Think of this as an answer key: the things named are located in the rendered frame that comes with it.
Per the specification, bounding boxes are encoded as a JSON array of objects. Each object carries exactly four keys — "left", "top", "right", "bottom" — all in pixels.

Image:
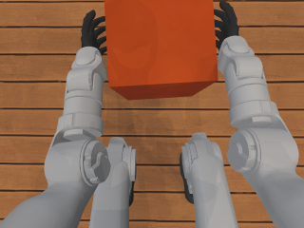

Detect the left robot upper arm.
[{"left": 0, "top": 139, "right": 111, "bottom": 228}]

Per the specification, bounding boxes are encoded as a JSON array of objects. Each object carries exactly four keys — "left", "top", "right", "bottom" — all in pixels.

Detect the left robot forearm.
[{"left": 44, "top": 47, "right": 107, "bottom": 174}]

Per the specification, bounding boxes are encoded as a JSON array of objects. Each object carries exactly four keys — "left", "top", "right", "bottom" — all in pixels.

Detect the left robot foot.
[{"left": 128, "top": 165, "right": 137, "bottom": 207}]

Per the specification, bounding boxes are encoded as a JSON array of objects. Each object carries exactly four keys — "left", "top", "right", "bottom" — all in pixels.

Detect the right robot upper arm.
[{"left": 226, "top": 127, "right": 304, "bottom": 228}]

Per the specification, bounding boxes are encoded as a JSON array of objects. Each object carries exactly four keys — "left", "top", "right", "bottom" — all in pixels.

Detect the left robot hand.
[{"left": 81, "top": 9, "right": 107, "bottom": 56}]

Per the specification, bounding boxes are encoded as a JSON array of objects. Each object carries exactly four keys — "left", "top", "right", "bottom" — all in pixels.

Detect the carton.
[{"left": 104, "top": 0, "right": 219, "bottom": 101}]

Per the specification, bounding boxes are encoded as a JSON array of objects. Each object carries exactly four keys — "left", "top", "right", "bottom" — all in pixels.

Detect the right robot forearm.
[{"left": 217, "top": 35, "right": 299, "bottom": 158}]

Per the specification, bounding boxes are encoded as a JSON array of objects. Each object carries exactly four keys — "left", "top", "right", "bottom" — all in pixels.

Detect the robot right thigh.
[{"left": 181, "top": 139, "right": 239, "bottom": 228}]

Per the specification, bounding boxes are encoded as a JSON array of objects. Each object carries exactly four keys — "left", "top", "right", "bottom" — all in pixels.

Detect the right robot hand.
[{"left": 214, "top": 0, "right": 239, "bottom": 50}]

